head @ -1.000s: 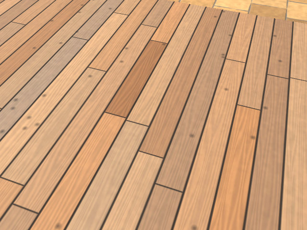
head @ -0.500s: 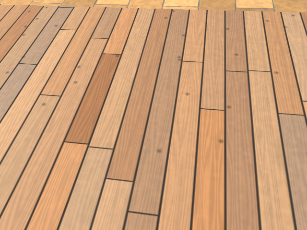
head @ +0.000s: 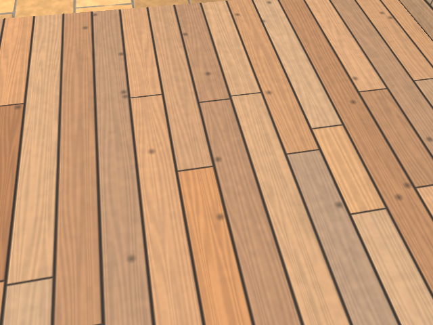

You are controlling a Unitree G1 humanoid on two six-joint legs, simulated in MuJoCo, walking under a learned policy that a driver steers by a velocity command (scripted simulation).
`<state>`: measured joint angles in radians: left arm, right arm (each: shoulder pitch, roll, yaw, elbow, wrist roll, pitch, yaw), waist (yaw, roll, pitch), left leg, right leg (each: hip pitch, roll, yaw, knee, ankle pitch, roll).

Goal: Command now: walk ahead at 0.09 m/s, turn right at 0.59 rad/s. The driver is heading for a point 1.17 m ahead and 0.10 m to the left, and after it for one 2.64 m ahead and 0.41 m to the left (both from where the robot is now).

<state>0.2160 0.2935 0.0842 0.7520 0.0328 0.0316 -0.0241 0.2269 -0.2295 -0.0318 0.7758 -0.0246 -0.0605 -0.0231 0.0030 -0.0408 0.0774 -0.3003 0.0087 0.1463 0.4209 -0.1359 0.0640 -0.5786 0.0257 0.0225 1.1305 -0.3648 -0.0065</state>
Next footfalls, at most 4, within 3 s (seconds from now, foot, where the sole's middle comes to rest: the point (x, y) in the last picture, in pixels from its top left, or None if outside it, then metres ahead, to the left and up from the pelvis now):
0.22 right None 0.09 -0.12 -0.78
0.62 left None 0.05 0.07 -0.78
1.06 right None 0.09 -0.12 -0.78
1.48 left None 0.05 0.11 -0.78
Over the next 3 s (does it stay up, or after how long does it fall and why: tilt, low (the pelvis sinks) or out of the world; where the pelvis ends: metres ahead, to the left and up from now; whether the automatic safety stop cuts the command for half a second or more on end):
stays up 0.83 0.03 0.00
